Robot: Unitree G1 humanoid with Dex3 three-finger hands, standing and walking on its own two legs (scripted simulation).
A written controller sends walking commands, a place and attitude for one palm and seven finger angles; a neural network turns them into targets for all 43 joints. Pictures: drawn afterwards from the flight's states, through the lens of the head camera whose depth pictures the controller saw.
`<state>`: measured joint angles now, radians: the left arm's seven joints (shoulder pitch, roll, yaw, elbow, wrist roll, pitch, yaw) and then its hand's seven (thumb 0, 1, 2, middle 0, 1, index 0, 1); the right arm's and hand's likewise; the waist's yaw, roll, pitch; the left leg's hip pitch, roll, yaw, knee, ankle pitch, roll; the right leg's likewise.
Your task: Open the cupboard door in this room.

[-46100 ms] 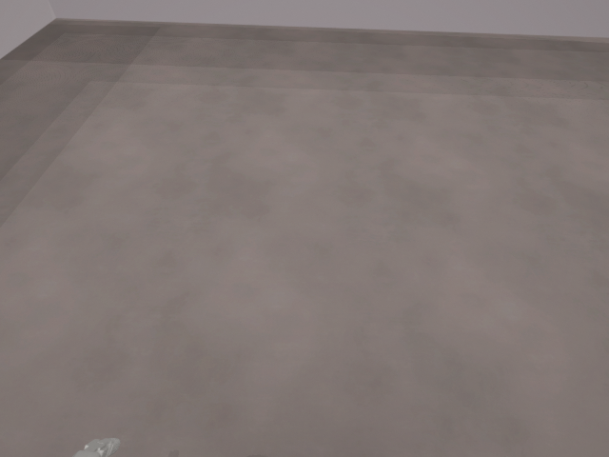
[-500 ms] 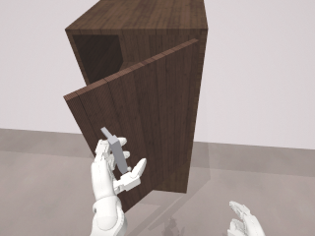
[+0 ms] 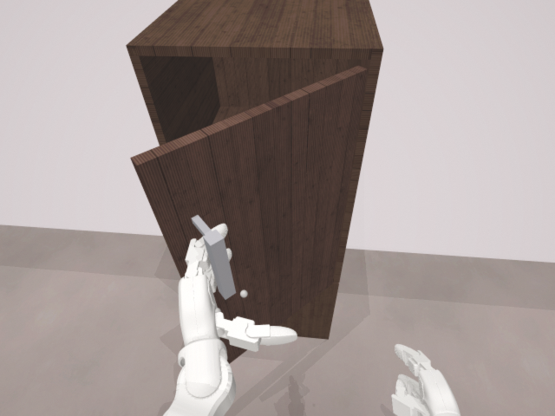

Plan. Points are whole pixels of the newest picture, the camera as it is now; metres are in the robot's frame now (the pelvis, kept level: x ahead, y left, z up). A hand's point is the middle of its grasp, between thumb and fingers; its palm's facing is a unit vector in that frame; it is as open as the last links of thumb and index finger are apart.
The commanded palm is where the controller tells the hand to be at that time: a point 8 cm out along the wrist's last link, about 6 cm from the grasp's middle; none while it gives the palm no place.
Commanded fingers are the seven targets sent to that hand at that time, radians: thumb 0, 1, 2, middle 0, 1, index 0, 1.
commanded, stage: slide the hand sideways off the handle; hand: left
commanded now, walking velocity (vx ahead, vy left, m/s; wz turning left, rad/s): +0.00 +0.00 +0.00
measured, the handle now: (213, 258) +0.31 +0.11 +0.10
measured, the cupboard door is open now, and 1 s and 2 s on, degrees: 45 51 51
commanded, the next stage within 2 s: draw the hand back to the body in 1.28 s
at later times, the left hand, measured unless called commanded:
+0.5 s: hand (247, 328) +0.21 +0.05 +0.09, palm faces -0.14 -0.99 +0.03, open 16.2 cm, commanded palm +0.19 +0.11 +0.09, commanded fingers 0.00 -0.50 0.30 -0.15 -0.30 -0.15 -0.30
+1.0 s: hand (209, 361) +0.17 +0.09 +0.09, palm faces -0.10 -0.99 +0.00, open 16.2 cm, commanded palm +0.15 +0.15 +0.09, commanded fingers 0.00 -0.50 0.30 -0.15 -0.30 -0.15 -0.30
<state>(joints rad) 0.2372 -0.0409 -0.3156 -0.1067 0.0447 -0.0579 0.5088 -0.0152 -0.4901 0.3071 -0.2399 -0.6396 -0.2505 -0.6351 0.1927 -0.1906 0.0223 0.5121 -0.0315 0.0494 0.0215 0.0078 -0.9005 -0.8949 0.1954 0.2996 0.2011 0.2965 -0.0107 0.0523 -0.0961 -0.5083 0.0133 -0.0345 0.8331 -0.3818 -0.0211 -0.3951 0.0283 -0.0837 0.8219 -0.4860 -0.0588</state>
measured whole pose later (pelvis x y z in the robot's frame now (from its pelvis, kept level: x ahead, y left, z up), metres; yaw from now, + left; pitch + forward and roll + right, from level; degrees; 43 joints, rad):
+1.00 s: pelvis +0.00 +0.01 -0.02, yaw -1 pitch +6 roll +0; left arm 0.63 0.14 -0.20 -0.42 -0.09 -0.21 -0.01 -0.02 -0.50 0.30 -0.19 -0.32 -0.18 -0.31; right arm 0.29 -0.22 0.02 0.36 0.02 -0.02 0.01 0.01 -0.90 -0.89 0.20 0.30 0.20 0.30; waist 0.00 0.05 -0.12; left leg -0.63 0.01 -0.01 0.95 -0.43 -0.01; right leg -0.52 0.03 -0.06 0.95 -0.53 -0.05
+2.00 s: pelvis +0.00 +0.04 +0.00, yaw -1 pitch +2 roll -3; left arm 0.66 0.29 0.08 -0.56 -0.14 -0.03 -0.01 -0.02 -0.37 0.36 -0.16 -0.30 -0.16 -0.30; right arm 0.29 -0.22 0.05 0.43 0.05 -0.09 -0.10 0.01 -0.90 -0.89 0.20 0.30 0.20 0.30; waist 0.04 0.06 -0.11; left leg -0.50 0.01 -0.02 0.84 -0.38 0.02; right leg -0.36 0.03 -0.06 0.76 -0.44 -0.01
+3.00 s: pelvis +0.02 +0.02 +0.04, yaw -2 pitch -3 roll +0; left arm 0.50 0.34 0.32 -0.41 -0.09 -0.05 0.11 0.01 0.89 0.90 -0.21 -0.30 -0.21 -0.30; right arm 0.20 -0.23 0.02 0.62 0.01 -0.06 -0.08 0.01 -0.90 -0.89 0.20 0.30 0.20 0.30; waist 0.07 0.06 0.00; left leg -0.14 0.01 0.02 0.44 -0.24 0.01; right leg -0.03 0.03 -0.02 0.38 -0.29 -0.03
